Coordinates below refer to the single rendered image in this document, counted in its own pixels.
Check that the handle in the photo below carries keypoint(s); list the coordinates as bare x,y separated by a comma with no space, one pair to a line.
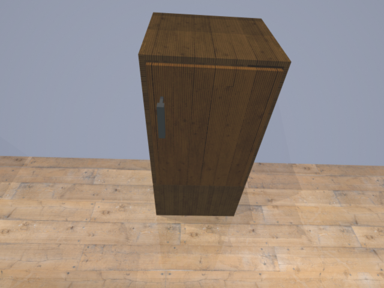
161,119

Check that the cupboard door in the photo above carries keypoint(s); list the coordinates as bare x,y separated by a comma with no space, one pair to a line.
214,116

